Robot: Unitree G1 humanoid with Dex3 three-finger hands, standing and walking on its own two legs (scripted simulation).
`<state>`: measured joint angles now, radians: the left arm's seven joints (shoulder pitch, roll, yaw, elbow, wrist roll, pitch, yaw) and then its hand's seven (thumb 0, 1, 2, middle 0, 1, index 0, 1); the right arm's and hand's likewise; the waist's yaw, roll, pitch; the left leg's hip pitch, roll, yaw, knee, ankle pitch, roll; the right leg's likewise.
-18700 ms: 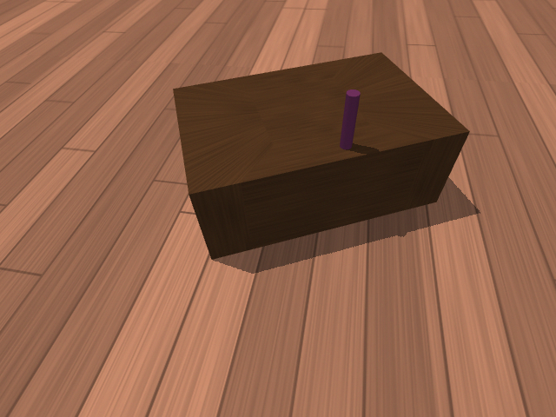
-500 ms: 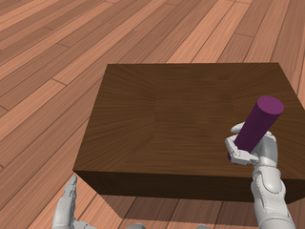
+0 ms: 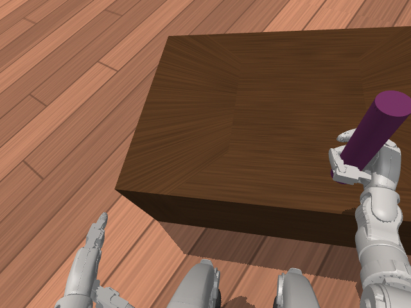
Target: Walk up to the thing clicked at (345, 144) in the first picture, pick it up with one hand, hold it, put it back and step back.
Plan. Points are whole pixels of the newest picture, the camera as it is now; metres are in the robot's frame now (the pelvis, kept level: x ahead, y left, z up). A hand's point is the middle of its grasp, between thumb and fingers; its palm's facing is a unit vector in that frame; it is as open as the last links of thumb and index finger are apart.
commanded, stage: crouch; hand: right
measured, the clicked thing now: (362, 146) +0.42 -0.19 +0.03
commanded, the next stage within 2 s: lower in 0.38 s
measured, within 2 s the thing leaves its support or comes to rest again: rests again in 1.64 s
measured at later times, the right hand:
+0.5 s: hand (340, 159) +0.44 -0.18 -0.06, palm faces +0.18 +0.98 +0.00, open 6.2 cm
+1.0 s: hand (331, 169) +0.45 -0.19 -0.13, palm faces +0.18 +0.98 +0.01, open 6.2 cm
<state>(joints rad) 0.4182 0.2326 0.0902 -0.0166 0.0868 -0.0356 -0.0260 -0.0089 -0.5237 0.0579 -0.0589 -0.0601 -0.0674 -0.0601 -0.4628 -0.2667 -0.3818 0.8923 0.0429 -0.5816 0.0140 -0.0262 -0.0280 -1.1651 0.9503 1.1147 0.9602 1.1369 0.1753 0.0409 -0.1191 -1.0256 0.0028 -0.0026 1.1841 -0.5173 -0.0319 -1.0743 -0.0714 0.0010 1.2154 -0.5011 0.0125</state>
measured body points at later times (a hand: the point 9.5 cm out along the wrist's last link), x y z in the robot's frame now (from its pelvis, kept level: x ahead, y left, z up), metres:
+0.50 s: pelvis +0.00 +0.00 -0.03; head +0.14 -0.05 +0.39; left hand +0.17 +0.27 +0.01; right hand +0.43 -0.24 -0.06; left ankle +0.03 +0.14 -0.63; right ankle +0.04 -0.12 -0.63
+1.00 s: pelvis -0.02 +0.00 -0.08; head +0.15 -0.07 +0.33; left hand +0.15 +0.26 +0.02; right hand +0.44 -0.24 -0.13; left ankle +0.03 +0.14 -0.63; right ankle +0.04 -0.12 -0.63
